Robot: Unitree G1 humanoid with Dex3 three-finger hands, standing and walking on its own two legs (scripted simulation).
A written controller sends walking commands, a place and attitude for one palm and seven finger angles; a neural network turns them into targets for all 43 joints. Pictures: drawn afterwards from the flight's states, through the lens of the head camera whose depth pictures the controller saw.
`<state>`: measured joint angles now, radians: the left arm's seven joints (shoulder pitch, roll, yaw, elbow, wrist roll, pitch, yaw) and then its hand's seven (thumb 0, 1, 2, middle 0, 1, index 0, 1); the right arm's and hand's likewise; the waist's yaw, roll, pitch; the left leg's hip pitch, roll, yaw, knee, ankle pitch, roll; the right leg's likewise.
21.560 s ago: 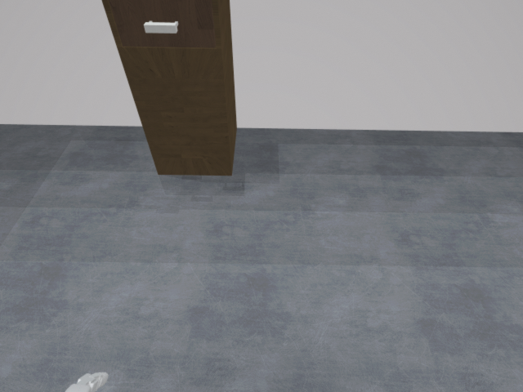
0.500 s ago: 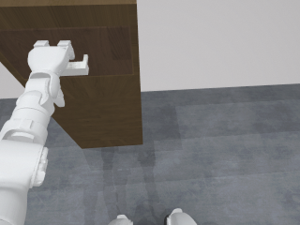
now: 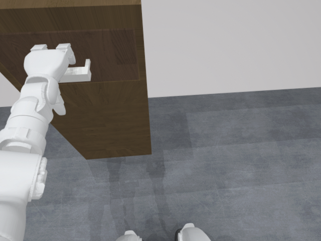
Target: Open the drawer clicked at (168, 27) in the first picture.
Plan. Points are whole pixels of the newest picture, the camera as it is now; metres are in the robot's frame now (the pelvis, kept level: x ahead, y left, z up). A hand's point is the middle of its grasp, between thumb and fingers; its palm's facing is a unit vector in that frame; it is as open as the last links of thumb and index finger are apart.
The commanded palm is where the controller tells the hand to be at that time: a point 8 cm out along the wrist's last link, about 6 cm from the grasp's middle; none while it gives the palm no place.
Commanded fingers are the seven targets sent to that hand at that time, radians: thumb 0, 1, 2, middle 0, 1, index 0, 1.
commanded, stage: lift the fingers back up to retry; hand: left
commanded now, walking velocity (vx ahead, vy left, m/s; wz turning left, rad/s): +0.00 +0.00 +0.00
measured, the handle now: (69, 69) +0.56 +0.22 +0.06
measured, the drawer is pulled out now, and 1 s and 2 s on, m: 0.00 0.00 0.00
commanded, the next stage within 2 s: re-aim the fingers above the handle in 0.58 s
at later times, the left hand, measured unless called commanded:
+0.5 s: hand (48, 65) +0.51 +0.24 +0.12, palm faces +0.01 -0.02 -1.00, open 13.5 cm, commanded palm +0.49 +0.24 +0.17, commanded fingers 0.00 -0.50 0.30 -0.30 -1.20 -0.30 -1.20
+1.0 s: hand (47, 67) +0.51 +0.24 +0.12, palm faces +0.00 +0.00 -1.00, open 13.8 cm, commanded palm +0.48 +0.24 +0.18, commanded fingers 0.00 -0.50 0.30 -0.30 -1.20 -0.30 -1.20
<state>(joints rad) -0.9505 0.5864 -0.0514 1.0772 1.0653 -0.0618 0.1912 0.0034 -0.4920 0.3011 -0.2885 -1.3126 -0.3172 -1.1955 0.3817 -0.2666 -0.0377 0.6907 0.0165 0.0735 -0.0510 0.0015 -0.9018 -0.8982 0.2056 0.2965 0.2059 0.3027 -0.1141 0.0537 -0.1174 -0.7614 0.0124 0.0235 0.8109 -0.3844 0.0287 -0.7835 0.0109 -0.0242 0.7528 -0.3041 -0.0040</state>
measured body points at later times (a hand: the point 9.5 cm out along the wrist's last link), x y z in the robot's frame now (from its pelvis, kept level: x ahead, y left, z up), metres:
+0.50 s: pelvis +0.03 +0.00 +0.02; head +0.10 -0.01 +0.46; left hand +0.51 +0.24 +0.18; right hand +0.08 -0.27 -0.12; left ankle -0.01 +0.10 -0.70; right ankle +0.02 -0.12 -0.70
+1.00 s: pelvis +0.03 +0.00 +0.02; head +0.11 -0.02 +0.46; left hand +0.50 +0.24 +0.17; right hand +0.07 -0.28 -0.11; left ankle -0.01 +0.10 -0.70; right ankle +0.02 -0.12 -0.70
